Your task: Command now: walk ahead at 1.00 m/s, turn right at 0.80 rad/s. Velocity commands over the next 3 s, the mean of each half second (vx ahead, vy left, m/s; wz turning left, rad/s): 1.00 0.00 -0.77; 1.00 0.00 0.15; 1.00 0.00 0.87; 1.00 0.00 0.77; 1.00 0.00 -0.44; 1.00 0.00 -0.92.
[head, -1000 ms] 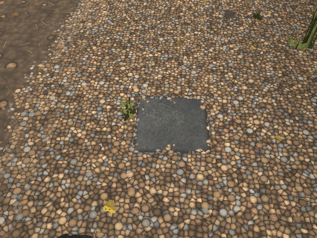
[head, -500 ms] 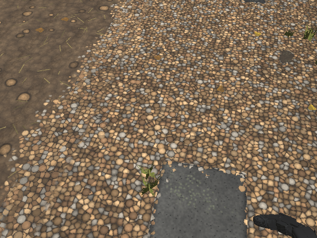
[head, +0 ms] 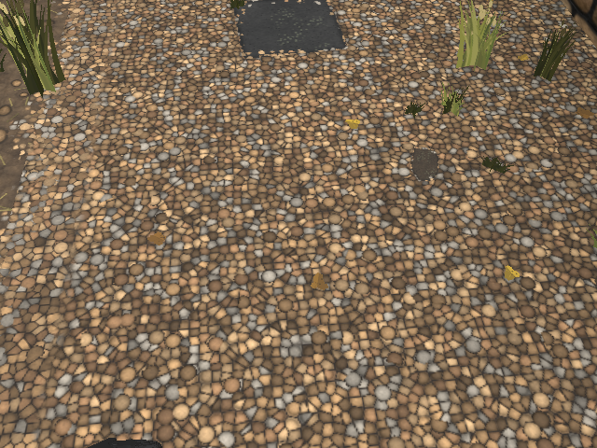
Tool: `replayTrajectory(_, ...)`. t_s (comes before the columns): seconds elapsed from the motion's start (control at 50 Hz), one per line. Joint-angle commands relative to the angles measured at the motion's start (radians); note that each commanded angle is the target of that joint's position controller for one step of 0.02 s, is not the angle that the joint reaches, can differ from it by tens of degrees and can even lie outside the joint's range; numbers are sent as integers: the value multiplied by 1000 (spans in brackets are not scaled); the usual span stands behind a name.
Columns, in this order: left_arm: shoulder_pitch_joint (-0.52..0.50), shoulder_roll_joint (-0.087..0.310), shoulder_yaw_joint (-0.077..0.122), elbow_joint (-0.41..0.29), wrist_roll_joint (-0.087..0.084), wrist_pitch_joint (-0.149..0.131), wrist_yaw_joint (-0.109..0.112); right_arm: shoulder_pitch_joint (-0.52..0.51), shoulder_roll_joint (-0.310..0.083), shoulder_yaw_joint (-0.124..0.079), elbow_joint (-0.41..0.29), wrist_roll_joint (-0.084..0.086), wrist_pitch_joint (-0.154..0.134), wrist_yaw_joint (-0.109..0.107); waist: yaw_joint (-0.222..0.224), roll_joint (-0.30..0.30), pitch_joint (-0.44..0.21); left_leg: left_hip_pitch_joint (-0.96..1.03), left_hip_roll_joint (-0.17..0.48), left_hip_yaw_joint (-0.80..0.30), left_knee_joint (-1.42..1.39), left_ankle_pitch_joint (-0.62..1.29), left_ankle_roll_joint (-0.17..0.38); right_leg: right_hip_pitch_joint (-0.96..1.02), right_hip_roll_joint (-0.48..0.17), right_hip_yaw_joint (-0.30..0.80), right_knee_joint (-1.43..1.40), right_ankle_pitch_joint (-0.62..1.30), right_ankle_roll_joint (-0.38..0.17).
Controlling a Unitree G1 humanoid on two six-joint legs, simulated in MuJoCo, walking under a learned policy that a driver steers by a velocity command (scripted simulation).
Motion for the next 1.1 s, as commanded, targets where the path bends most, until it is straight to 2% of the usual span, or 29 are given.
replayTrajectory(0.02,215,119,33,7,3,0,2,-85,-248,-49,-94,-5,13,-48,201,150,-79,-188,285,-8,340,1588,-54,436,131,-65,-34,-62,-46)
replayTrajectory(0.04,420,167,58,65,4,5,11,-149,-272,-60,-118,-15,30,-50,300,158,-165,-253,304,-32,588,1594,-42,635,140,-23,-25,-127,-79)
replayTrajectory(0.06,625,208,89,122,-3,8,31,-230,-288,-72,-141,-23,47,-43,403,109,-218,-396,272,-44,986,1333,-27,836,98,84,-102,-189,-140)
replayTrajectory(0.08,552,224,110,130,-34,18,51,-307,-195,-56,-176,-28,40,-12,333,-119,-126,-691,59,-74,1365,226,-10,911,34,230,-138,-218,-158)
replayTrajectory(0.1,444,313,117,96,-4,24,46,-196,-86,-21,-279,-26,15,-5,132,-206,-182,-1014,21,-231,1592,-112,-46,1052,-121,638,-122,22,-314)
replayTrajectory(0.12,431,310,126,61,17,28,58,-205,-102,-5,-333,-10,-8,3,156,-142,-309,-1180,39,-390,1583,-92,-40,1166,-248,974,-392,-447,-419)
replayTrajectory(0.14,402,203,108,61,20,24,70,-262,-159,-8,-320,-19,-24,10,134,72,-139,-1196,102,-404,1436,-7,-22,987,-240,979,-523,-590,-341)
replayTrajectory(0.16,364,170,97,69,15,18,73,-295,-164,-14,-327,-30,-20,15,73,143,-53,-1123,136,-398,1320,34,-26,809,-200,886,-540,-550,-281)
replayTrajectory(0.22,319,159,81,53,-6,-29,79,-300,-139,2,-332,-74,49,20,-11,170,37,-934,203,-375,1107,19,-82,454,-72,676,-548,-348,-228)
replayTrajectory(0.28,332,194,93,37,-8,-52,71,-468,-116,20,-415,-54,62,35,33,99,67,-817,206,-307,789,218,-104,313,24,555,-576,-177,-189)
replayTrajectory(0.34,401,199,103,47,-24,-53,54,-548,-93,33,-446,-25,58,41,114,23,20,-722,153,-263,522,493,-65,418,50,494,-548,28,-116)
replayTrajectory(0.4,456,189,100,66,-20,-55,55,-588,-114,26,-463,-25,49,39,157,-17,-4,-699,122,-256,377,540,-19,614,-8,498,-505,194,-77)
replayTrajectory(0.44,451,227,104,69,-9,-57,66,-493,-174,-2,-439,-30,42,27,108,-38,-78,-610,67,-249,334,425,13,756,-41,494,-352,480,-39)
replayTrajectory(0.48,367,265,109,55,12,-57,65,-161,-250,-43,-353,-18,36,2,-91,-49,-242,-273,87,-264,351,290,49,680,-15,450,42,513,-2)
replayTrajectory(0.5,335,170,83,25,21,-64,66,62,-317,-67,-314,-40,37,-18,-176,40,-366,-37,258,-463,395,-23,70,493,30,391,395,224,6)
replayTrajectory(0.52,491,51,51,-15,-41,-70,54,14,-400,-90,-291,-56,39,0,-19,471,-472,155,499,-1122,144,-233,207,161,195,305,690,-510,64)
replayTrajectory(0.54,436,116,43,11,-11,-59,69,-97,-301,-85,-320,-48,47,19,-19,257,-318,69,471,-1164,90,-365,218,-1,100,317,742,-481,39)
replayTrajectory(0.58,248,133,42,-24,11,-51,54,-152,-179,-61,-295,-44,42,30,-21,-2,-120,-188,386,-849,85,-132,196,5,28,298,642,-380,43)
replayTrajectory(0.64,196,74,21,-75,33,-28,25,-87,-128,-40,-209,-32,22,29,35,79,-43,-339,307,-661,32,20,162,21,-9,316,532,-407,53)
replayTrajectory(0.7,71,78,4,-150,50,-24,14,-50,-151,-41,-176,-1,7,32,56,95,35,-402,281,-578,-64,140,187,-62,-62,240,373,-336,85)
replayTrajectory(0.76,-69,59,-24,-209,35,-40,-6,-58,-175,-51,-182,9,4,35,42,73,75,-548,204,-453,-131,341,170,142,-57,166,25,-121,117)
replayTrajectory(0.86,-68,122,-4,-197,27,-46,21,12,-267,-69,-156,19,8,36,49,86,-15,-359,237,-430,15,891,142,408,35,124,-159,-117,97)
replayTrajectory(0.9,212,173,27,-115,38,-54,52,9,-296,-75,-147,12,22,29,186,101,-191,-400,197,-405,430,969,111,740,54,130,-183,-228,79)
replayTrajectory(0.92,378,241,53,-89,58,-58,75,-10,-246,-64,-170,11,22,31,255,50,-296,-597,142,-392,730,703,103,974,-119,290,-179,-420,64)
replayTrajectory(0.94,440,314,76,-84,96,-56,82,96,-66,-28,-212,42,22,28,175,-201,-475,-895,53,-348,1109,-61,87,1232,-452,765,-263,-740,-9)
replayTrajectory(0.96,416,285,78,-95,60,-43,79,30,-148,-40,-237,45,33,24,187,-189,-487,-988,61,-374,1238,-25,107,1145,-461,989,-429,-873,-32)
replayTrajectory(0.98,325,203,62,-85,47,-45,78,-83,-177,-50,-247,29,43,24,159,-106,-274,-1057,117,-368,1226,85,108,994,-394,806,-444,-818,-10)
replayTrajectory(1.0,281,149,52,-75,41,-51,73,-129,-162,-46,-250,16,50,34,138,-51,-164,-1049,150,-361,1176,133,100,864,-356,654,-453,-633,-1)
replayTrajectory(1.1,288,77,40,7,1,-88,65,-218,-89,-39,-294,-19,125,72,33,-60,-4,-1040,224,-344,1099,170,60,639,-282,271,-570,-282,49)
Next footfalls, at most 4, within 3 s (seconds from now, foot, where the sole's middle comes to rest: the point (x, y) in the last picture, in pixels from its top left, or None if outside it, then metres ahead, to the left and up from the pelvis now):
0.06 right None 0.26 -0.02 -0.75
0.48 left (275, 344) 0.70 0.05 -0.75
0.92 right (412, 250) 0.97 -0.32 -0.75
1.36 left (350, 138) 1.41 -0.20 -0.75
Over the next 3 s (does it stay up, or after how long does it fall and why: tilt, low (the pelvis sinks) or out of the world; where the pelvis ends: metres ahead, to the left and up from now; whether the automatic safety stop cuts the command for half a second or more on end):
stays up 2.63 0.14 0.02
